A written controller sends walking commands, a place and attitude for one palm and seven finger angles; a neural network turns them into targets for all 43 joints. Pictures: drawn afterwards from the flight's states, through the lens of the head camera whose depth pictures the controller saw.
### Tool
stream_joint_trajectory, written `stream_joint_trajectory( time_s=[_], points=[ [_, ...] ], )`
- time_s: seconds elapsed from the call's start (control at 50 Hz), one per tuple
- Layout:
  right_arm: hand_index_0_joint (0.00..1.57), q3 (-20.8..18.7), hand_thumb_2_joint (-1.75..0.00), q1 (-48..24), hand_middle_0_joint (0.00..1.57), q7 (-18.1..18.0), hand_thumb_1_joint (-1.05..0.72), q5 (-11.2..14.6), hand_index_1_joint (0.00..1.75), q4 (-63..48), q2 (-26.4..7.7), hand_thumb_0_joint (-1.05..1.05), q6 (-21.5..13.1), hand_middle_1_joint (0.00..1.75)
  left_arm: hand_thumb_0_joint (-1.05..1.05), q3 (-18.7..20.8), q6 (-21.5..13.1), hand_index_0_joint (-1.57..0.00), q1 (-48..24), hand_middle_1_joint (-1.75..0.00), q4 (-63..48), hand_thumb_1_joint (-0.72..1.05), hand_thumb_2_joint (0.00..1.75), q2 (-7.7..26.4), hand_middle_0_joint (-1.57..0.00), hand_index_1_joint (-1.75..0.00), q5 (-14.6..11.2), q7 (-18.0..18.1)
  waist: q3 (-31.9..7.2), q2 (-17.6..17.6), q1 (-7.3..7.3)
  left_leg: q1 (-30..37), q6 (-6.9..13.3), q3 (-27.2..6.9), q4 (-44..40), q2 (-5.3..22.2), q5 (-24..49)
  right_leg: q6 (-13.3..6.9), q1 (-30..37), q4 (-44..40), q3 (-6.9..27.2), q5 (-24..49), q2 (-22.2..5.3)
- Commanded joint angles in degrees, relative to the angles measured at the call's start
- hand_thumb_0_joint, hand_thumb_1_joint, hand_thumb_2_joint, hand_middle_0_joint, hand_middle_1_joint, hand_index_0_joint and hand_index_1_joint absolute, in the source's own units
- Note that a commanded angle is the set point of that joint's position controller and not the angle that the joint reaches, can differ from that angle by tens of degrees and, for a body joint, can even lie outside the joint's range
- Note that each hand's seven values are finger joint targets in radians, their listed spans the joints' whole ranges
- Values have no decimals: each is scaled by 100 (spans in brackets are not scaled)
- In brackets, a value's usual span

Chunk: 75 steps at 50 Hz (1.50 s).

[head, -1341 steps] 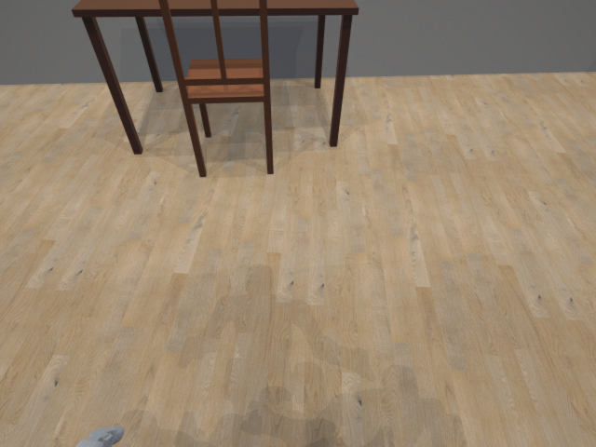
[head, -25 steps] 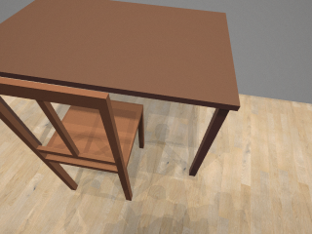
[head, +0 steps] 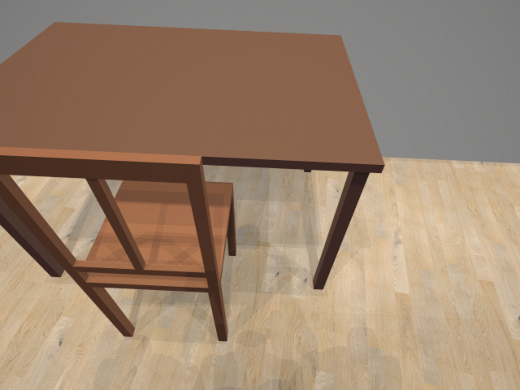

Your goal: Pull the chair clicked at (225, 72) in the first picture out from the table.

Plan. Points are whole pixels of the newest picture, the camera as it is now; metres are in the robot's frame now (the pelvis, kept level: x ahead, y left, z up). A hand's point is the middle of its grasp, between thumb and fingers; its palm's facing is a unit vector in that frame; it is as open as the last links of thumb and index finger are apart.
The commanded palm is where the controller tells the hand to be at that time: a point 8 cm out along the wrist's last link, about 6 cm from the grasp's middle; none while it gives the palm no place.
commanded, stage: come to a stop and stand still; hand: left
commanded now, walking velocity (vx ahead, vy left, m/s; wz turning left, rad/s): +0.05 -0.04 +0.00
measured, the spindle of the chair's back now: (121, 228) +0.45 +0.31 -0.08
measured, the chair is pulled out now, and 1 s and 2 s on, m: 0.00 0.00 0.00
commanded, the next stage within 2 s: look again from close up in 0.76 s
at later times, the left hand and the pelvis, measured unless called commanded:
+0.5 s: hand out of the picture -0.01 +0.09 -0.18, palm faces +0.04 -0.99 -0.14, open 7.4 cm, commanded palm none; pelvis +0.01 -0.05 +0.00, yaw +0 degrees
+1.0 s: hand out of the picture -0.01 +0.10 -0.18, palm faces +0.00 -0.98 -0.18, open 7.4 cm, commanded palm none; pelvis +0.01 -0.05 -0.01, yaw -2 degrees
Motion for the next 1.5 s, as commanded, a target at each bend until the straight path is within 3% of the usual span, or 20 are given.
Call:
stream_joint_trajectory(
  time_s=[0.0,0.06,0.1,0.16,0.24,0.38,0.54,0.66,0.82,0.84,0.86,0.88,0.92,0.96,1.0,1.02,1.06,1.16,1.32,1.48],
  points=[
    [20,-204,-90,76,20,-71,-90,48,30,-107,-869,0,-65,30,0,80,-127,-20,820,-30,41,90,90,392,-20,-30,-6,56,245,500,231,-505,-322,-1303,-831,1103,-1865,-193,646,-1473,135,549,-175],
    [20,-72,-90,163,20,-17,-90,77,30,5,-405,0,-91,30,0,58,-197,-20,598,-30,79,90,90,559,-20,-30,2,112,458,-203,97,-285,-495,-425,321,418,-1368,-549,-236,-2009,1012,-474,-1038],
    [20,7,-90,331,20,-8,-90,53,30,176,-277,0,-122,30,0,-56,-350,-20,207,-30,50,90,90,368,-20,-30,-28,132,598,-623,-71,312,-371,-492,542,543,-535,-407,-998,-2171,957,-375,-930],
    [20,40,-90,500,20,-36,-90,94,30,391,-320,0,-163,30,0,-152,-404,-20,305,-30,200,90,90,172,-20,-30,-57,147,695,-203,-35,415,-327,-659,319,740,-27,-208,-778,-1869,581,658,-622],
    [20,104,-90,448,20,-85,-90,121,30,533,-286,0,-210,30,0,-203,-434,-20,518,-30,385,90,90,106,-20,-30,-92,177,636,339,87,321,-314,-720,203,829,472,-129,-289,-1679,535,1647,-578],
    [20,97,-90,338,20,-114,-90,147,30,579,-296,0,-206,30,0,-234,-477,-20,676,-30,492,90,90,68,-20,-30,-79,224,285,14,111,543,-330,-623,341,851,671,-87,21,-1632,530,2566,-633],
    [20,71,-90,142,20,-114,-90,146,30,596,-249,0,-143,30,0,-235,-471,-20,781,-30,490,90,90,13,-20,-30,-56,266,504,-263,130,505,-365,-541,375,810,437,45,-60,-1698,542,2787,-661],
    [20,80,-90,53,20,-125,-90,155,30,563,-286,0,-128,30,0,-206,-458,-20,865,-30,464,90,90,98,-20,-30,-43,287,469,-127,173,496,-374,-478,477,789,544,168,138,-1636,534,3424,-674],
    [20,98,-90,22,20,-136,-90,150,30,531,-320,0,-107,30,0,-192,-434,-20,813,-30,450,90,90,146,-20,-30,-51,280,520,14,173,506,-386,-489,433,801,471,154,170,-1686,553,3253,-667],
    [20,95,-90,-602,20,-30,-90,169,30,12,-462,0,-260,30,0,-159,-680,-20,1207,-30,425,90,90,355,-20,-30,85,504,948,-156,355,-404,-504,-63,1999,539,-386,781,-203,-1540,1084,6579,-1074],
    [20,114,-90,-585,20,-6,-90,155,30,-292,-319,0,-166,30,0,-100,-722,-20,1287,-30,291,90,90,604,-20,-30,93,488,1071,-187,178,-833,-402,-236,2053,307,-1318,667,289,-1088,870,8037,-1277],
    [20,78,-90,-245,20,-37,-90,136,30,-213,-174,0,-165,30,0,-116,-709,-20,1273,-30,199,90,90,542,-20,-30,66,454,571,-368,108,-668,-206,-165,1960,265,-1443,592,599,-732,746,8604,-1279],
    [20,34,-90,141,20,-45,-90,159,30,-190,-270,0,-205,30,0,-138,-698,-20,974,-30,-4,90,90,494,-20,-30,9,405,-433,-662,-51,-365,-174,-283,1714,227,-1079,37,1095,-330,425,7833,-993],
    [20,4,-90,307,20,-31,-90,144,30,-189,-376,0,-249,30,0,-130,-661,-20,746,-30,-248,90,90,472,-20,-30,-13,371,-749,-418,-75,114,-169,-328,1205,314,-77,-186,1015,-71,400,6382,-798],
    [20,22,-90,50,20,-70,-90,129,30,-254,-514,0,-256,30,0,-162,-565,-20,815,-30,-277,90,90,276,-20,-30,-23,349,-335,75,108,262,-26,-798,1118,727,927,-176,203,-373,468,3966,-612],
    [20,27,-90,-57,20,-67,-90,124,30,-310,-531,0,-241,30,0,-150,-513,-20,883,-30,-282,90,90,231,-20,-30,20,353,57,156,199,57,-8,-862,1061,827,817,-185,-33,-658,498,3065,-558],
    [20,83,-90,-98,20,-60,-90,115,30,-274,-461,0,-237,30,0,-168,-519,-20,995,-30,-230,90,90,286,-20,-30,32,337,323,335,242,-14,-26,-865,1107,722,907,-203,-90,-744,576,3057,-544],
    [20,86,-90,-121,20,-10,-90,95,30,-257,-601,0,-214,30,0,-192,-423,-20,743,-30,-302,90,90,322,-20,-30,36,290,685,257,241,-393,65,-1220,519,769,-293,-226,-334,-909,446,951,-356],
    [20,51,-90,-160,20,14,-90,85,30,-305,-816,0,-233,30,0,-194,-367,-20,760,-30,-346,90,90,348,-20,-30,44,214,489,289,292,-640,184,-1801,-374,940,-1859,-138,-245,-666,169,518,-278],
    [20,53,-90,-148,20,19,-90,124,30,-155,-777,0,-268,30,0,-225,-406,-20,928,-30,-181,90,90,335,-20,-30,38,200,293,182,289,-344,124,-1656,-346,848,-1451,-112,-273,-880,262,737,-417]
  ],
)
